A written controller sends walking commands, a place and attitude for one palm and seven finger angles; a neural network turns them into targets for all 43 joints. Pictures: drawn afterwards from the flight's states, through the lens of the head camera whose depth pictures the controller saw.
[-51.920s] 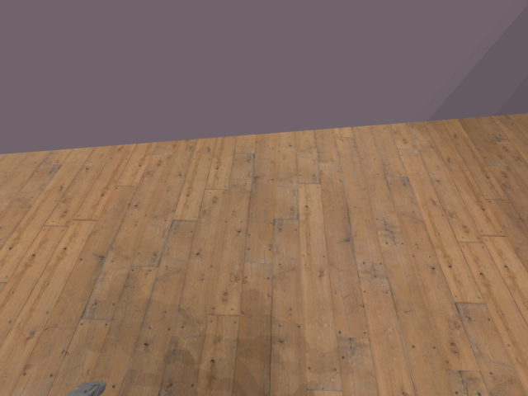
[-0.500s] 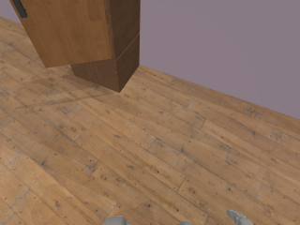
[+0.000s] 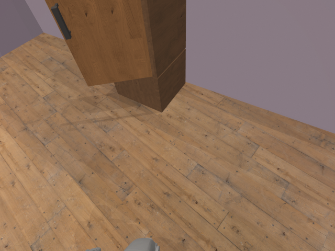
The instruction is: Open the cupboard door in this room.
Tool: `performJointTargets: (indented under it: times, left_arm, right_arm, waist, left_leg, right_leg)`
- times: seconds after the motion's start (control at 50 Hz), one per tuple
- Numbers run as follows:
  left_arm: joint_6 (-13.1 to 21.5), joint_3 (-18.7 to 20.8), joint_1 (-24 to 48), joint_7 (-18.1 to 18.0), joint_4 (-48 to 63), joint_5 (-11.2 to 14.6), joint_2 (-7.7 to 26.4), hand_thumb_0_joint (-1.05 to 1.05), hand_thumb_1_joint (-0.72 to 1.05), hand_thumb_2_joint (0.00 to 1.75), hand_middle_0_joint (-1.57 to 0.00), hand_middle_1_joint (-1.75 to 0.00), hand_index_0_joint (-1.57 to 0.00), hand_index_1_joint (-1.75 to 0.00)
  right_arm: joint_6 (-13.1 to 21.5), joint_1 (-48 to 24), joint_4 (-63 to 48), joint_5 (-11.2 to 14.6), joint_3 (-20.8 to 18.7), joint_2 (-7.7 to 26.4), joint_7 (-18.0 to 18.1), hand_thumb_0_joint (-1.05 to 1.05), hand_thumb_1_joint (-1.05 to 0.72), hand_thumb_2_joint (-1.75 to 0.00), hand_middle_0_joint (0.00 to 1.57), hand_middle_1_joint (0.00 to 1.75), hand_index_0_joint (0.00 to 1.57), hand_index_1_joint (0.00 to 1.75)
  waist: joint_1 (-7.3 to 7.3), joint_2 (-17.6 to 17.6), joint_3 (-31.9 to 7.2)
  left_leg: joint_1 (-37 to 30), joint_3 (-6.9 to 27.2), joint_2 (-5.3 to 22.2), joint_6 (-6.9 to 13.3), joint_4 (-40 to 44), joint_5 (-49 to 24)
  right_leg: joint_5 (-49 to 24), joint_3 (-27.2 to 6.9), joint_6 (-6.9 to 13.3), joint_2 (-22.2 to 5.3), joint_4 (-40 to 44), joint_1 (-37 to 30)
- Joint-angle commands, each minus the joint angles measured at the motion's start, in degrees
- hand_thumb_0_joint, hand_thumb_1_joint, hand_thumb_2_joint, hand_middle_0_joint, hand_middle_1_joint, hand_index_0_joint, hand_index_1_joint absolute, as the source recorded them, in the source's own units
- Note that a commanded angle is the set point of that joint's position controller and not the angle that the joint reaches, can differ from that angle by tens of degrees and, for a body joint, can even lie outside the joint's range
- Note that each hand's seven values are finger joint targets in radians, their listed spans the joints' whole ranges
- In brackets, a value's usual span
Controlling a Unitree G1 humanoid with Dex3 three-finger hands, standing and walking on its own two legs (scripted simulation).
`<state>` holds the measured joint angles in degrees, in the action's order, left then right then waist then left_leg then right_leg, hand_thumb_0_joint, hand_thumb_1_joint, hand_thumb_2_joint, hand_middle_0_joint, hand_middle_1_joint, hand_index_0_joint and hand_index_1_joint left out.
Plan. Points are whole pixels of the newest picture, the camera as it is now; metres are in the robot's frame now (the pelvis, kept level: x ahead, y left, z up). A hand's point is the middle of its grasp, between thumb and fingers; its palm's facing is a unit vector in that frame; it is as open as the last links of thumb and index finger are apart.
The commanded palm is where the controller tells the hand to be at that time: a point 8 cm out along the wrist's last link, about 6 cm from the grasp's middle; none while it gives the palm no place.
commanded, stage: take the last steps up to it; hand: left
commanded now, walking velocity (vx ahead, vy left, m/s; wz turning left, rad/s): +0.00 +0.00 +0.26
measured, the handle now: (62, 21) +1.04 +0.54 +0.03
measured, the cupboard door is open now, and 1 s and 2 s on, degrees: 41 41 41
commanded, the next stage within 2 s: come to a stop and stand still in 1.60 s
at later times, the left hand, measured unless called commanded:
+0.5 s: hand out of the picture -0.02 +0.25 -0.18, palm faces +0.21 -0.96 -0.20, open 7.4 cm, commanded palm none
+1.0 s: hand (98, 197) +0.28 +0.24 -0.15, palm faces +0.18 -0.96 -0.21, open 7.2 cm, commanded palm none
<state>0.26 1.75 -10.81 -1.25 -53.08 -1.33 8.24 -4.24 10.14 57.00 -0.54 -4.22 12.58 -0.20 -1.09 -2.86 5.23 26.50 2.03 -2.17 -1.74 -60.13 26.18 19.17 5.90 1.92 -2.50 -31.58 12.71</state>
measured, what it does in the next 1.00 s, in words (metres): walks ahead: left foot, then right foot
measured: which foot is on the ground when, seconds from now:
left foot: up 0.00-0.36, down 0.38-0.84, up 0.86-1.00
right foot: down 0.00-0.38, up 0.40-0.80, down 0.82-1.00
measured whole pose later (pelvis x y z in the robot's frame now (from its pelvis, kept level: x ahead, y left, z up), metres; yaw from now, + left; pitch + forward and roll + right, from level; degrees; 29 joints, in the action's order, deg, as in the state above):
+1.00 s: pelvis +0.21 +0.06 +0.00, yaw +8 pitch -1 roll +0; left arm 4.0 4.0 -9.5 -1.3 -57.2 -0.4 8.2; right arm -0.2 19.4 65.4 -1.1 -2.8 8.5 0.1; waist -2.1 -1.3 4.4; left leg 25.7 -1.8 4.5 -0.1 -63.5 16.4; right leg 13.0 9.0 3.5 -0.8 -27.1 13.8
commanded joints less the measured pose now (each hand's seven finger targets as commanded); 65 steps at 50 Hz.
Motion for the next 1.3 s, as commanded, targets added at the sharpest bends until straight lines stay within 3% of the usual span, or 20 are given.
performJointTargets:
  times: [0.0, 0.22, 0.32, 0.36, 0.38, 0.44, 0.48, 0.56, 0.7, 0.76, 0.78, 0.8, 0.82, 0.84, 0.88, 0.94, 1.16, 1.24, 1.26, 1.28]
  left_arm:
    - [1.37, 2.55, -2.65, -1.00, 2.71, 0.24, 9.81, 0.00, 0.90, 0.90, -0.20, -0.30, -0.20, -0.30]
    - [2.34, 4.19, -12.23, 0.22, -4.19, -0.63, 12.60, 0.00, 0.90, 0.90, -0.20, -0.30, -0.20, -0.30]
    - [1.87, 3.98, -6.60, 1.07, -4.38, -0.02, 12.07, 0.00, 0.90, 0.90, -0.20, -0.30, -0.20, -0.30]
    - [1.87, 2.22, -2.81, 1.73, -0.60, 0.18, 6.18, 0.00, 0.90, 0.90, -0.20, -0.30, -0.20, -0.30]
    - [1.79, 2.10, 0.27, 1.39, 0.43, -0.21, 6.35, 0.00, 0.90, 0.90, -0.20, -0.30, -0.20, -0.30]
    - [1.01, 2.16, -0.65, 1.99, -2.36, -0.37, 6.16, 0.00, 0.90, 0.90, -0.20, -0.30, -0.20, -0.30]
    - [0.93, 1.80, -4.18, 2.31, -4.11, -0.37, 5.25, 0.00, 0.90, 0.90, -0.20, -0.30, -0.20, -0.30]
    - [0.94, 1.62, -2.14, 2.18, -3.60, -0.24, 4.47, 0.00, 0.90, 0.90, -0.20, -0.30, -0.20, -0.30]
    - [0.95, 1.39, 6.83, 2.64, 0.23, 0.08, 3.90, 0.00, 0.90, 0.90, -0.20, -0.30, -0.20, -0.30]
    - [1.55, 2.19, -0.96, 2.53, -1.66, -0.02, 5.79, 0.00, 0.90, 0.90, -0.20, -0.30, -0.20, -0.30]
    - [2.20, 3.07, -9.70, 2.23, -4.33, -0.17, 7.81, 0.00, 0.90, 0.90, -0.20, -0.30, -0.20, -0.30]
    - [2.94, 4.59, -18.48, 1.48, -6.72, -0.52, 13.32, 0.00, 0.90, 0.90, -0.20, -0.30, -0.20, -0.30]
    - [2.56, 4.70, -20.56, 1.20, -7.43, 0.60, 16.38, 0.00, 0.90, 0.90, -0.20, -0.30, -0.20, -0.30]
    - [2.62, 4.37, -15.69, 0.90, -6.26, 0.90, 14.42, 0.00, 0.90, 0.90, -0.20, -0.30, -0.20, -0.30]
    - [2.61, 2.74, -5.79, 0.46, -3.61, 0.86, 8.42, 0.00, 0.90, 0.90, -0.20, -0.30, -0.20, -0.30]
    - [3.90, 1.62, -4.55, 0.61, -4.10, 0.50, 4.77, 0.00, 0.90, 0.90, -0.20, -0.30, -0.20, -0.30]
    - [4.62, 2.30, -10.99, 0.95, -9.32, -0.18, 8.22, 0.00, 0.90, 0.90, -0.20, -0.30, -0.20, -0.30]
    - [3.67, 2.71, -9.32, 0.79, -9.74, 0.14, 8.79, 0.00, 0.90, 0.90, -0.20, -0.30, -0.20, -0.30]
    - [3.40, 2.43, -9.43, 1.03, -9.49, 0.14, 7.49, 0.00, 0.90, 0.90, -0.20, -0.30, -0.20, -0.30]
    - [3.27, 2.07, -10.85, 1.36, -8.00, 0.59, 4.56, 0.00, 0.90, 0.90, -0.20, -0.30, -0.20, -0.30]
  right_arm:
    - [1.07, -0.49, -2.95, -0.14, -0.50, 2.79, -0.28, 0.00, -0.90, -0.90, 0.20, 0.30, 0.20, 0.30]
    - [3.18, -8.06, -4.60, -0.37, 0.82, 1.47, -1.40, 0.00, -0.90, -0.90, 0.20, 0.30, 0.20, 0.30]
    - [4.90, 4.30, -1.15, -0.57, 0.70, 3.23, -0.86, 0.00, -0.90, -0.90, 0.20, 0.30, 0.20, 0.30]
    - [5.10, 16.83, 1.34, -1.39, -1.56, 12.23, 0.46, 0.00, -0.90, -0.90, 0.20, 0.30, 0.20, 0.30]
    - [4.84, 16.80, 1.71, -1.37, -1.14, 12.36, 0.94, 0.00, -0.90, -0.90, 0.20, 0.30, 0.20, 0.30]
    - [6.00, 8.84, -0.64, -1.07, 0.82, 5.89, 1.59, 0.00, -0.90, -0.90, 0.20, 0.30, 0.20, 0.30]
    - [7.26, 8.63, -0.28, -0.88, 1.22, 4.95, 1.57, 0.00, -0.90, -0.90, 0.20, 0.30, 0.20, 0.30]
    - [8.08, 12.65, 2.26, -0.66, 1.29, 3.88, 1.60, 0.00, -0.90, -0.90, 0.20, 0.30, 0.20, 0.30]
    - [7.79, 16.33, 5.80, -1.31, 1.61, 4.03, 1.69, 0.00, -0.90, -0.90, 0.20, 0.30, 0.20, 0.30]
    - [7.56, 15.46, 6.77, -1.05, 1.60, 4.89, 1.70, 0.00, -0.90, -0.90, 0.20, 0.30, 0.20, 0.30]
    - [7.76, 14.26, 6.55, -0.53, 1.55, 4.46, 1.53, 0.00, -0.90, -0.90, 0.20, 0.30, 0.20, 0.30]
    - [8.14, 15.57, 5.37, 0.35, 1.61, 2.00, 1.05, 0.00, -0.90, -0.90, 0.20, 0.30, 0.20, 0.30]
    - [7.88, 14.52, 3.92, 0.41, 1.47, 1.80, 1.14, 0.00, -0.90, -0.90, 0.20, 0.30, 0.20, 0.30]
    - [7.30, 10.65, 3.87, 0.17, 0.90, 2.05, 1.01, 0.00, -0.90, -0.90, 0.20, 0.30, 0.20, 0.30]
    - [6.17, 8.67, 4.24, -0.41, 0.84, -0.33, 0.54, 0.00, -0.90, -0.90, 0.20, 0.30, 0.20, 0.30]
    - [4.57, 13.26, 6.28, -0.99, 1.23, -2.72, -0.03, 0.00, -0.90, -0.90, 0.20, 0.30, 0.20, 0.30]
    - [5.99, -1.56, -0.13, -0.70, 1.12, -1.88, -1.55, 0.00, -0.90, -0.90, 0.20, 0.30, 0.20, 0.30]
    - [7.11, 3.92, 1.31, -0.93, 0.93, 0.56, -1.00, 0.00, -0.90, -0.90, 0.20, 0.30, 0.20, 0.30]
    - [7.48, 10.42, 3.38, -1.11, 0.19, 3.64, -0.50, 0.00, -0.90, -0.90, 0.20, 0.30, 0.20, 0.30]
    - [7.75, 17.81, 4.49, -2.00, -1.23, 9.79, 0.33, 0.00, -0.90, -0.90, 0.20, 0.30, 0.20, 0.30]
  waist:
    - [0.84, 12.17, -5.28]
    - [5.84, 12.66, -2.26]
    - [-1.25, 6.26, -4.66]
    - [-6.39, -14.35, -7.16]
    - [-6.40, -8.86, -5.50]
    - [-1.25, -4.70, 2.49]
    - [0.82, -1.96, -0.43]
    - [0.79, -0.71, -0.93]
    - [-0.29, -2.83, 2.43]
    - [4.26, 1.41, -0.92]
    - [8.15, 4.15, -5.18]
    - [10.38, 15.01, -12.24]
    - [9.71, 17.88, -12.66]
    - [8.59, 14.90, -8.77]
    - [3.61, 7.80, -0.66]
    - [0.36, 10.54, -0.68]
    - [3.39, 11.15, 0.35]
    - [-0.74, 7.93, -1.29]
    - [-3.15, 0.83, -5.04]
    - [-5.48, -11.51, -10.44]
  left_leg:
    - [4.35, -0.06, 2.72, -1.38, -6.06, -3.12]
    - [3.19, -5.36, 4.03, -0.01, 15.50, 0.57]
    - [-25.09, -9.81, 1.42, 2.12, 37.01, -9.58]
    - [-37.57, 18.98, 22.66, 12.32, 45.28, -9.51]
    - [-31.92, 20.02, 24.85, 15.15, 46.99, -5.73]
    - [-20.72, 12.56, 20.00, 13.30, 50.66, -7.25]
    - [-22.66, 6.08, 17.55, 12.32, 50.08, -18.74]
    - [-25.61, 0.49, 15.97, 12.15, 49.04, -33.70]
    - [-23.36, -1.38, 16.71, 11.59, 47.27, -32.52]
    - [-19.15, -2.72, 14.58, 9.63, 36.36, -37.20]
    - [-13.76, -5.49, 10.98, 7.39, 25.26, -36.28]
    - [-0.02, -9.85, 3.74, 4.28, 7.97, -18.88]
    - [6.88, -7.07, 0.35, 3.14, -8.90, 7.83]
    - [8.89, -1.48, 3.59, 3.26, -14.52, 3.91]
    - [6.73, 0.21, 8.38, 2.77, -11.17, -7.61]
    - [1.48, -2.54, 8.97, 0.80, -2.96, -12.39]
    - [2.94, -7.40, 6.97, -0.11, 21.84, -12.56]
    - [-14.81, -10.55, 3.31, 1.46, 33.37, -15.14]
    - [-25.93, -7.43, 5.97, 2.60, 35.47, -14.53]
    - [-35.81, 9.55, 19.14, 7.97, 37.83, -16.07]
  right_leg:
    - [-34.29, -6.92, 4.75, -14.43, 11.49, -7.54]
    - [-14.37, -10.52, 7.05, -20.81, 15.74, -12.71]
    - [-5.02, -0.27, 1.03, -13.80, 5.10, 4.38]
    - [14.91, 4.92, -3.29, -2.26, -24.07, 24.88]
    - [16.02, -0.79, -1.79, -3.19, -30.88, 26.83]
    - [3.86, -4.92, -1.75, -5.96, -35.78, 26.76]
    - [-0.65, -4.06, -2.40, -5.58, -33.68, 24.29]
    - [-4.45, -2.26, -2.85, -4.67, -26.35, 23.38]
    - [-5.92, -0.04, -1.26, -2.51, -9.25, 15.85]
    - [-6.81, 1.80, 0.24, 0.86, -2.02, -0.19]
    - [-8.27, -1.38, 1.78, -1.05, 1.35, -13.08]
    - [-8.43, -21.44, 7.39, -15.71, 6.74, -28.16]
    - [-9.89, -35.83, 12.97, -25.56, 14.85, -27.54]
    - [-2.32, -36.34, 12.06, -24.71, 18.18, -18.76]
    - [3.13, -21.43, 7.09, -19.26, 21.14, -3.30]
    - [-3.10, -10.28, 4.57, -14.04, 23.73, 3.48]
    - [-17.13, -6.24, 6.05, -15.71, 19.47, -8.04]
    - [-17.86, -2.96, 3.53, -12.86, 10.14, -2.00]
    - [-16.34, -0.67, 1.98, -9.74, -1.28, 3.33]
    - [0.07, 4.54, -0.70, -2.33, -16.65, 13.97]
